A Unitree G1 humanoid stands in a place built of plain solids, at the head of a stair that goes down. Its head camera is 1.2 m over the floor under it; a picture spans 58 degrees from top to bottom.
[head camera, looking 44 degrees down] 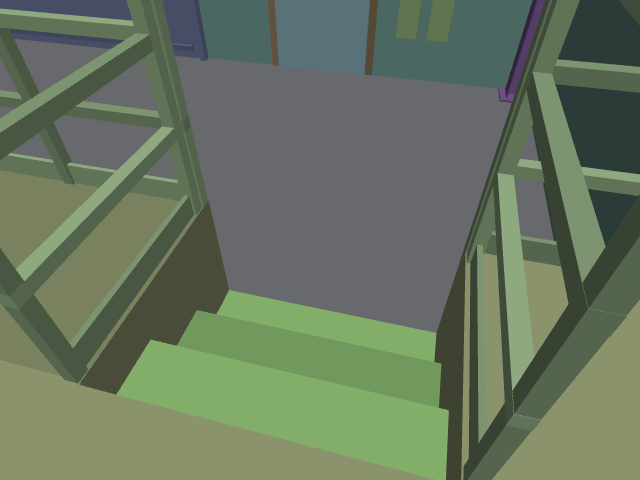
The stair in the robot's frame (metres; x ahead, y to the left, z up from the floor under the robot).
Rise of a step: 0.21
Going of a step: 0.30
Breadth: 1.12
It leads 14 degrees to the right of straight ahead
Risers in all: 4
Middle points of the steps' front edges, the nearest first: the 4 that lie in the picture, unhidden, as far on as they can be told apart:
0.49 0.18 0.00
0.78 0.11 -0.21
1.07 0.03 -0.41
1.36 -0.04 -0.62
